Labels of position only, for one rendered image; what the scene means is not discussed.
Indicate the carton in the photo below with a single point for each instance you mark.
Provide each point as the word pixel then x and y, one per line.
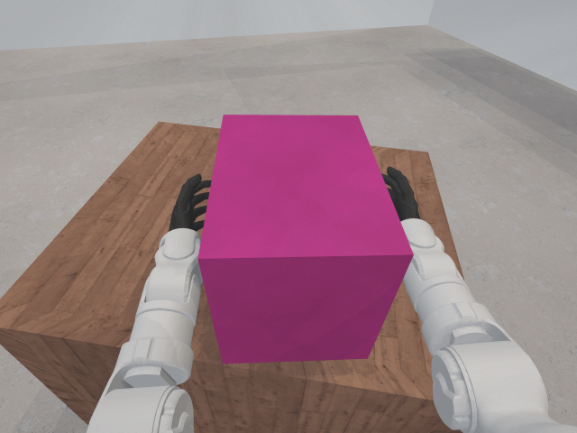
pixel 302 251

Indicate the left robot forearm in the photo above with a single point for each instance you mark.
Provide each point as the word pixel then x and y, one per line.
pixel 158 352

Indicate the right robot forearm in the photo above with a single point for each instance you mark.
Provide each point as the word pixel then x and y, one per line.
pixel 449 313

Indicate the right robot hand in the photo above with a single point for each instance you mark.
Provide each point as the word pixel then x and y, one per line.
pixel 401 194

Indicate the robot left upper arm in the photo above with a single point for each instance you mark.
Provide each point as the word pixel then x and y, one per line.
pixel 159 409

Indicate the pedestal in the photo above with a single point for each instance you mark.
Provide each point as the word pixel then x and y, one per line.
pixel 68 315

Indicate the robot right upper arm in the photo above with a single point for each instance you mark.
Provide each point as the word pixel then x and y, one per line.
pixel 490 387

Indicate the left robot hand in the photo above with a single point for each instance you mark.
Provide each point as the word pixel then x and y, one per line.
pixel 184 214

